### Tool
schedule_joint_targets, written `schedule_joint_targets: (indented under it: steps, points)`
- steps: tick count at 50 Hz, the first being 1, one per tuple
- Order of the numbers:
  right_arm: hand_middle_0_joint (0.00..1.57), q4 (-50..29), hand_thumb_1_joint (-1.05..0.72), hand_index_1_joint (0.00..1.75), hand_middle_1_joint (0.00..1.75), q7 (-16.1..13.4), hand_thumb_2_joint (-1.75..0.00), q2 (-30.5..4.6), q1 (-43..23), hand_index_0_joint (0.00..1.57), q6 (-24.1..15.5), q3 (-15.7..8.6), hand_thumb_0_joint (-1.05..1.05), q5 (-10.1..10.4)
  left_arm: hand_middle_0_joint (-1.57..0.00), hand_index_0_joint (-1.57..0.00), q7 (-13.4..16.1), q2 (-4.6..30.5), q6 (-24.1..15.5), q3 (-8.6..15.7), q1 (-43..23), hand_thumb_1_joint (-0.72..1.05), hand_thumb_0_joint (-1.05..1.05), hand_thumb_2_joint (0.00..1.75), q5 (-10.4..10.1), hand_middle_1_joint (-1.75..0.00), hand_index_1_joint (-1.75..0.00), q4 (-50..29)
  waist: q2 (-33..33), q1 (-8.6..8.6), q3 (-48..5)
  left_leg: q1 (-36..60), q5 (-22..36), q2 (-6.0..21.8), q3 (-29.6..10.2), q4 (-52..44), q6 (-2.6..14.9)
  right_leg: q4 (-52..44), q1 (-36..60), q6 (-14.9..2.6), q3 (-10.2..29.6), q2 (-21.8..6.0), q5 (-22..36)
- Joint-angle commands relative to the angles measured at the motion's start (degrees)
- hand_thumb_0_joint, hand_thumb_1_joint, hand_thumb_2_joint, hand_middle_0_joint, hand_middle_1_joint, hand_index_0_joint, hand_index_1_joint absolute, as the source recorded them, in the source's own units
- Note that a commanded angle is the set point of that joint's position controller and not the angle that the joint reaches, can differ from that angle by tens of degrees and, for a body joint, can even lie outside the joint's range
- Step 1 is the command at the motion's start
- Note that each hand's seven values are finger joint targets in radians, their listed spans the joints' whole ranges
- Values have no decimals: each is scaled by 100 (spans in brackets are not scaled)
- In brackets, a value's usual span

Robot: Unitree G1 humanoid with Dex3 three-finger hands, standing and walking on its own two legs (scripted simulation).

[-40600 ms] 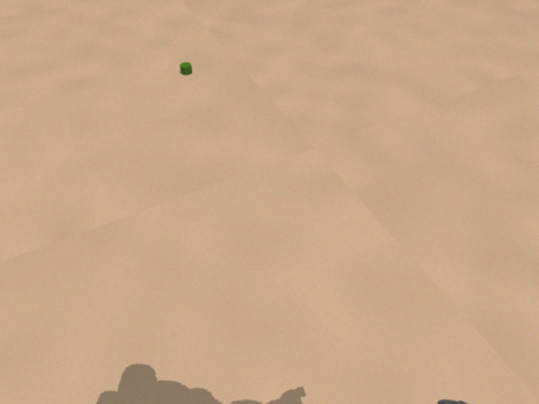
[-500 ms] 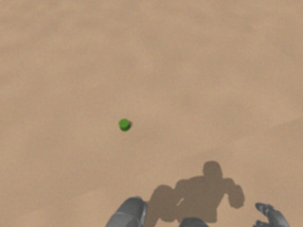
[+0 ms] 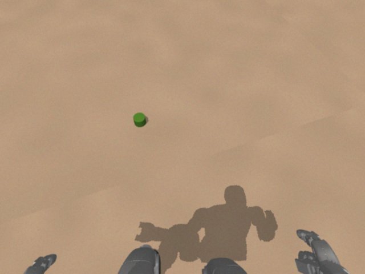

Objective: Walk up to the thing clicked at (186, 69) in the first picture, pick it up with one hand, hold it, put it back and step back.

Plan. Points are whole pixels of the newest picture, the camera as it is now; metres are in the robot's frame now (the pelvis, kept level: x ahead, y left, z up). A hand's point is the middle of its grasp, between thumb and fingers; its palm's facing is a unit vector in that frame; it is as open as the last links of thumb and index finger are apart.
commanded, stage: step back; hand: left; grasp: from above
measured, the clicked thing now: (139, 119) +0.98 +0.26 -0.73
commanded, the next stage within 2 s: stand in 1.20 s
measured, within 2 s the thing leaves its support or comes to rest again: neither
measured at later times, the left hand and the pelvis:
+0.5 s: hand out of the picture -0.04 +0.28 -0.14, palm faces +0.06 -0.92 -0.38, open 7.4 cm; pelvis -0.09 +0.00 +0.01, yaw +3 degrees
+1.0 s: hand out of the picture +0.00 +0.27 -0.14, palm faces +0.09 -0.93 -0.35, open 7.4 cm; pelvis -0.05 +0.00 +0.01, yaw +4 degrees
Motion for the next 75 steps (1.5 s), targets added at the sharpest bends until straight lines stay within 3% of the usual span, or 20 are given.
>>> schedule_joint_targets:
  steps: [1, 2, 3, 4, 7, 12, 15, 16, 17, 18, 19, 28, 30, 32, 39, 42, 43, 49, 56, 75]
  points:
    - [20, -266, -90, 30, 30, -50, -90, -1428, 90, 20, 31, -366, 0, 71, -20, -20, 32, 1042, -261, 353, 826, 90, 0, 90, 101, -30, -30, 29, 769, 99, -1704, 678, 721, 870, -1076, -193, 672, -2586, 1013, -328, -49, -152, 1193]
    - [20, -345, -90, 30, 30, -31, -90, -1138, 146, 20, 19, -280, 0, 78, -20, -20, 22, 1445, -296, 484, 767, 90, 0, 90, 182, -30, -30, -19, -300, 38, -1359, -703, -673, 135, -787, 559, 255, -2762, 1320, -637, 1498, -941, 566]
    - [20, -436, -90, 30, 30, -133, -90, -1051, -272, 20, 12, -299, 0, 114, -20, -20, 28, 2075, -258, 606, 401, 90, 0, 90, 160, -30, -30, -181, -1501, 366, -1045, -617, -2204, -563, -669, 1674, -59, -3169, -257, -1601, 2854, -2382, 543]
    - [20, -348, -90, 30, 30, -161, -90, -1289, -253, 20, 37, -405, 0, 101, -20, -20, 37, 2095, -285, 584, 18, 90, 0, 90, 157, -30, -30, -330, -1237, 236, -544, -320, -2242, -380, -1297, 2544, -161, -3316, -1244, -1814, 3076, -2669, 440]
    - [20, 27, -90, 30, 30, -105, -90, -1169, 316, 20, -57, -325, 0, 167, -20, -20, 81, 1327, -349, 402, -541, 90, 0, 90, 151, -30, -30, -398, -564, -198, -561, -272, -1410, -735, -1028, 2836, -117, -2539, -686, -1217, 1071, -1518, 1507]
    - [20, 76, -90, 30, 30, 7, -90, -1092, 189, 20, -213, -305, 0, 5, -20, -20, 4, 1439, -375, 461, 54, 90, 0, 90, 224, -30, -30, -244, -1055, 268, -660, -156, -1794, -339, -399, 576, -162, -2739, 289, -1129, 1262, -1488, -634]
    - [20, 399, -90, 30, 30, 21, -90, -952, 639, 20, -349, -338, 0, 22, -20, -20, -56, 1346, -294, 332, 20, 90, 0, 90, 132, -30, -30, -209, -815, -7, -802, 1388, -951, -482, -60, -1506, -7, -2260, -185, -885, 890, -1325, -85]
    - [20, 487, -90, 30, 30, -2, -90, -1065, 783, 20, -410, -408, 0, -31, -20, -20, -64, 1074, -276, 226, 185, 90, 0, 90, 115, -30, -30, -176, -396, -66, -965, 2120, -756, -220, -679, -1674, 115, -1639, -672, -676, 584, -1100, 428]
    - [20, 467, -90, 30, 30, -25, -90, -1427, 839, 20, -456, -470, 0, -96, -20, -20, -95, 707, -278, 112, 214, 90, 0, 90, 21, -30, -30, -193, 754, -123, -1012, 2380, -2067, 964, -2727, -2191, 556, -748, -1648, -235, 56, -462, 174]
    - [20, 388, -90, 30, 30, -3, -90, -1883, 667, 20, -472, -508, 0, -71, -20, -20, -54, 1089, -278, 243, -196, 90, 0, 90, -7, -30, -30, -112, 727, -275, -691, 1096, -3235, 1719, -3577, -2459, 1196, -148, -1391, -143, -104, -379, -447]
    - [20, 355, -90, 30, 30, 11, -90, -1764, 422, 20, -512, -496, 0, -51, -20, -20, -65, 1257, -302, 294, -243, 90, 0, 90, 26, -30, -30, -80, 436, -169, -416, 563, -3324, 1701, -3425, -2537, 1285, 241, -1014, -181, 175, -464, -264]
    - [20, 383, -90, 30, 30, 47, -90, -1149, 217, 20, -372, -300, 0, 61, -20, -20, -78, 928, -508, 266, 325, 90, 0, 90, 69, -30, -30, 501, 582, 147, -800, 73, -1053, 556, -1211, -1140, 402, -2408, 1246, -270, -480, -62, 1185]
    - [20, 304, -90, 30, 30, 36, -90, -867, 94, 20, -350, -228, 0, 95, -20, -20, -46, 1509, -546, 375, 600, 90, 0, 90, 106, -30, -30, 556, -673, 299, -748, -852, -2046, -339, -663, 295, 51, -3154, 1247, -845, 1797, -1370, -906]
    - [20, 439, -90, 30, 30, 3, -90, -1125, 335, 20, -382, -292, 0, 53, -20, -20, -50, 1637, -589, 418, 149, 90, 0, 90, 97, -30, -30, 315, -585, 153, -401, -719, -1964, -212, -730, 1377, -61, -3446, 634, -1538, 2593, -2354, -711]
    - [20, 816, -90, 30, 30, 39, -90, -810, 808, 20, -521, -292, 0, 23, -20, -20, -78, 1182, -542, 171, -372, 90, 0, 90, 4, -30, -30, 271, -711, -248, -1008, 1396, -134, -302, -64, -1180, -38, -2094, 26, -731, 275, -1230, 2517]
    - [20, 687, -90, 30, 30, -31, -90, -1446, 318, 20, -564, -372, 0, -28, -20, -20, -77, 751, -403, 13, -190, 90, 0, 90, -146, -30, -30, 334, 654, -20, -1088, 1321, -644, 1394, -2307, -1995, 745, -1105, -442, -152, -361, -313, 507]
    - [20, 642, -90, 30, 30, -3, -90, -1548, 71, 20, -539, -387, 0, 22, -20, -20, -55, 972, -399, 74, -122, 90, 0, 90, -111, -30, -30, 467, 566, 4, -983, 848, -709, 1484, -2201, -1874, 1010, -1104, 108, -206, -278, -404, 162]
    - [20, 825, -90, 30, 30, -13, -90, -1008, -137, 20, -482, -188, 0, 90, -20, -20, -27, 1143, -563, 83, -243, 90, 0, 90, -72, -30, -30, 730, 304, -33, -1274, 1091, 1264, 391, -650, -1065, 123, -2151, 970, -351, 154, -808, 2799]
    - [20, 1013, -90, 30, 30, -30, -90, -972, -338, 20, -439, -201, 0, 132, -20, -20, 29, 1052, -527, 34, -392, 90, 0, 90, -81, -30, -30, 882, 8, -15, -1570, 1599, 2066, 462, -540, -958, 195, -2198, 1082, -301, 11, -837, 3440]
    - [20, 1388, -90, 30, 30, 26, -90, -982, -586, 20, -439, -19, 0, 151, -20, -20, -11, 933, -515, -125, -757, 90, 0, 90, -72, -30, -30, 1308, 59, -96, -1272, 1783, 1294, 518, -696, -1973, 42, -3181, 1238, -117, 75, -936, 2674]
